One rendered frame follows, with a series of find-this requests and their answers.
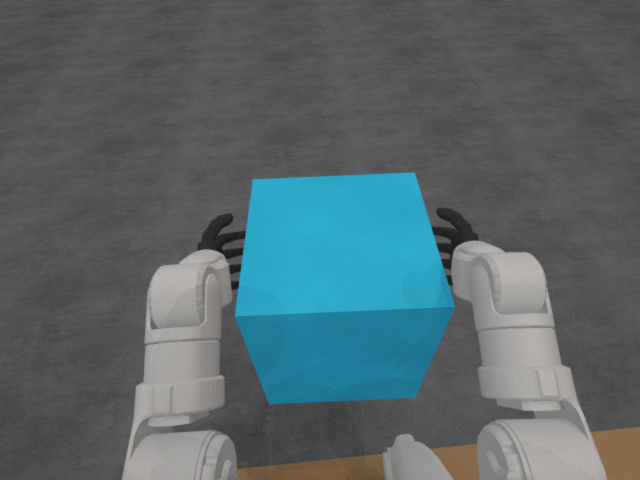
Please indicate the right robot hand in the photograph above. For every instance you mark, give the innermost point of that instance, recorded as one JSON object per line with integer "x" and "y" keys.
{"x": 464, "y": 234}

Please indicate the left robot forearm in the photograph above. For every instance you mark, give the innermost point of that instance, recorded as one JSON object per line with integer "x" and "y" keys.
{"x": 182, "y": 380}

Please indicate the robot right upper arm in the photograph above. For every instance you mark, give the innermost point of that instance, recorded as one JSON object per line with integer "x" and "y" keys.
{"x": 536, "y": 449}

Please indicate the robot left upper arm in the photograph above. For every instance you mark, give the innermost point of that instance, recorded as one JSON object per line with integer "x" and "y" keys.
{"x": 196, "y": 455}

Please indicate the right robot forearm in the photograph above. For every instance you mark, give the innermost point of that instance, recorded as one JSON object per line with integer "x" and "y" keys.
{"x": 521, "y": 364}

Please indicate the robot right thigh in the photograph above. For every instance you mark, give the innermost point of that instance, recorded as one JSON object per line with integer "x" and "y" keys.
{"x": 412, "y": 460}

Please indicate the robot right shin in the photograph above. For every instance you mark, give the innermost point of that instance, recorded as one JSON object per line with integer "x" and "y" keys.
{"x": 403, "y": 438}

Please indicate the left robot hand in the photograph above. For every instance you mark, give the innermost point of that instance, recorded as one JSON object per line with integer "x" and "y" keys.
{"x": 211, "y": 241}

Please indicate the carton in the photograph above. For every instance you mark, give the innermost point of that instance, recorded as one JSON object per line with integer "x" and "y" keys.
{"x": 342, "y": 293}

